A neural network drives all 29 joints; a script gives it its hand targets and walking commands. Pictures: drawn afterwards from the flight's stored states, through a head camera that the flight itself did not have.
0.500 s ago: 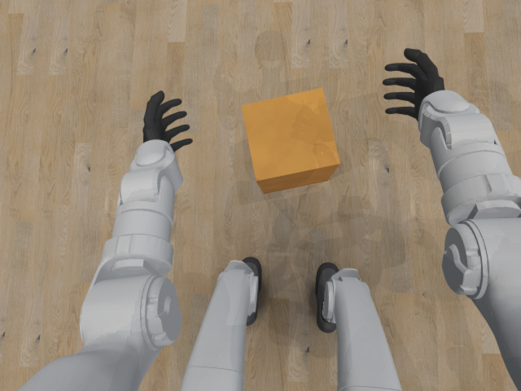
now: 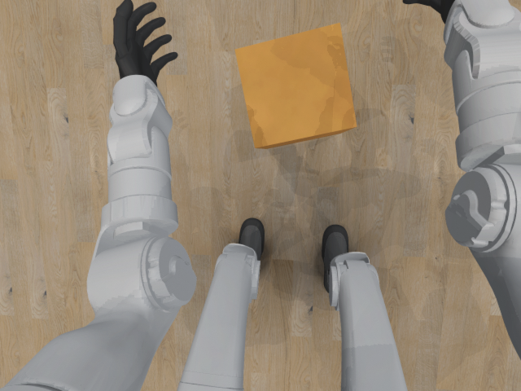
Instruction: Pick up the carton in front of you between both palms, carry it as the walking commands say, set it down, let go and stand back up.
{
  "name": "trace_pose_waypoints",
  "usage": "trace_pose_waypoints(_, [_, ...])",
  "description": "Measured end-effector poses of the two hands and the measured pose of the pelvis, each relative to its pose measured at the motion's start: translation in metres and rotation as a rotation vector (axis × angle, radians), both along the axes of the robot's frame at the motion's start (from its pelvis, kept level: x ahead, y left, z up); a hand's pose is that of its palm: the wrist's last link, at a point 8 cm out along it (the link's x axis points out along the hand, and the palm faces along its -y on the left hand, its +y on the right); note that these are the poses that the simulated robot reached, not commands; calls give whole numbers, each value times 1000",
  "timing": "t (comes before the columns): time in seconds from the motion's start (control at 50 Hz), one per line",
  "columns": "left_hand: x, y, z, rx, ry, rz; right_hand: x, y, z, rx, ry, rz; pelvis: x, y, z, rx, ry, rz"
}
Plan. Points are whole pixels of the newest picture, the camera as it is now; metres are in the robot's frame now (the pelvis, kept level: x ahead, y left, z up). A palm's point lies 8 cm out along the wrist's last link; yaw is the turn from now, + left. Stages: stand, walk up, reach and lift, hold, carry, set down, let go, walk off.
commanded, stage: reach and lift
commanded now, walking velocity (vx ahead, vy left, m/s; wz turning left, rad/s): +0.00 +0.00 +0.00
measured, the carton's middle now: (295, 98) +0.52 +0.02 -0.52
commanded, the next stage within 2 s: none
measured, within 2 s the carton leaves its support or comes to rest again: leaves its support in 1.60 s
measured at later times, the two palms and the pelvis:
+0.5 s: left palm (199, 109) +0.47 +0.21 -0.38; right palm (390, 70) +0.55 -0.16 -0.38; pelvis -0.06 +0.00 -0.22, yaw +3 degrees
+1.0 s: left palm (212, 111) +0.48 +0.20 -0.45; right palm (372, 77) +0.55 -0.14 -0.45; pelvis -0.06 +0.00 -0.28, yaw +4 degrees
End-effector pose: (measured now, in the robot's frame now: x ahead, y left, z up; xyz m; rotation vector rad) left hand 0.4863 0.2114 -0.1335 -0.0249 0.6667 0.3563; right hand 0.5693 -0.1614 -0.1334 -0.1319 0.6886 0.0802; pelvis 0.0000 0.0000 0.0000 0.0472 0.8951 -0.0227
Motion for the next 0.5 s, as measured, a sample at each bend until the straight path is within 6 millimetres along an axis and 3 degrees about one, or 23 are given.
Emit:
trace_pose_waypoints(0.12, [-8,-2,-58,-5,32,2,-11,7,-60,-2,26,-8,-6,1,-43,5,38,6])
trace_pose_waypoints(0.34, [-12,-1,-182,-4,38,-12,-20,-3,-188,-29,4,-32,-39,1,-160,23,-16,16])
trace_pose_waypoints(0.5, [-12,-2,-245,-12,46,-19,-19,3,-249,-24,3,-23,-60,-2,-223,31,-120,25])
